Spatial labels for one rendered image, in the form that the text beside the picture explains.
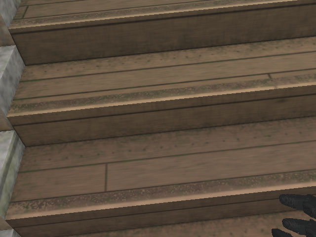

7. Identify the robot right hand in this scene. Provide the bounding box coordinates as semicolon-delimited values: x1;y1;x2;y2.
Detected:
272;194;316;237

